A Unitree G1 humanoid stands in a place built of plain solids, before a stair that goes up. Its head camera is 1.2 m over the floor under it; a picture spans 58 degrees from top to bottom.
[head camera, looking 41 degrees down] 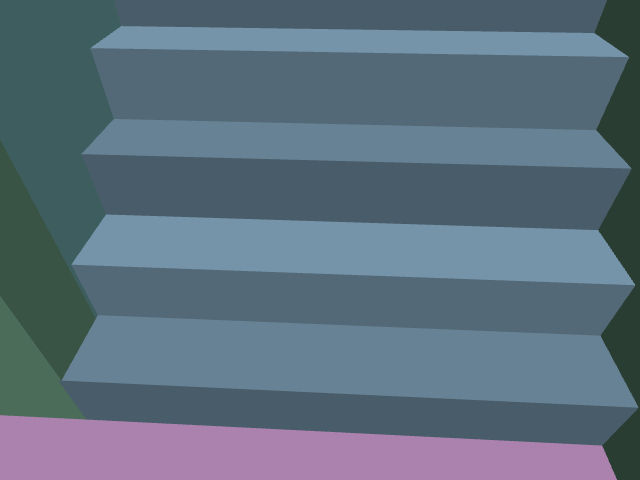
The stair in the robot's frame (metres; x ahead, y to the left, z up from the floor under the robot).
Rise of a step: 0.20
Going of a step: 0.21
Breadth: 1.43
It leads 3 degrees to the right of straight ahead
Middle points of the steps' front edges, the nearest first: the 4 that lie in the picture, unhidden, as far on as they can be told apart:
0.56 -0.06 0.21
0.77 -0.07 0.41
0.98 -0.08 0.62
1.20 -0.09 0.82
